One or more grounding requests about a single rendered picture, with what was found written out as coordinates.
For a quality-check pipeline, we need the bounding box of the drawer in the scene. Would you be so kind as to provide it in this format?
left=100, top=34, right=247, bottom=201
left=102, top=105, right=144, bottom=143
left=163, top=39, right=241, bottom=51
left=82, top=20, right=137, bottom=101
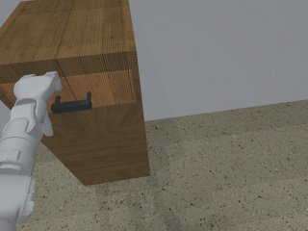
left=0, top=69, right=136, bottom=113

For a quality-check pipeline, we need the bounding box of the robot left upper arm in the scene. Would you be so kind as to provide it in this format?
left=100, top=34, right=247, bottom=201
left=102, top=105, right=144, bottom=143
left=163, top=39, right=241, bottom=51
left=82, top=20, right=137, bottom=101
left=0, top=174, right=37, bottom=231

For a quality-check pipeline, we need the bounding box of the handle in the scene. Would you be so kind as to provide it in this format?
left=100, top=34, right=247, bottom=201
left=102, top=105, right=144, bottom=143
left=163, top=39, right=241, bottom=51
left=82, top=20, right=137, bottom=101
left=50, top=91, right=92, bottom=115

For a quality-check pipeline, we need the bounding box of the cabinet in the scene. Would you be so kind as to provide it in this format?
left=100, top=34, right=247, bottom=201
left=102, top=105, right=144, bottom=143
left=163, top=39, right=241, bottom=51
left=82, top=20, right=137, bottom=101
left=0, top=0, right=151, bottom=186

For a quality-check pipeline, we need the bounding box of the left robot hand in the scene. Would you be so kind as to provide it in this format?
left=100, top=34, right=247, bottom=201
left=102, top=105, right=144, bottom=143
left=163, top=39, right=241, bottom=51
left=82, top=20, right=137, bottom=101
left=13, top=71, right=63, bottom=137

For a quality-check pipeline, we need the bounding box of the left robot forearm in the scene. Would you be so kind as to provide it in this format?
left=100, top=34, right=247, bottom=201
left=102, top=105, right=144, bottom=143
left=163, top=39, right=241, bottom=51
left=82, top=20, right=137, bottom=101
left=0, top=95, right=47, bottom=177

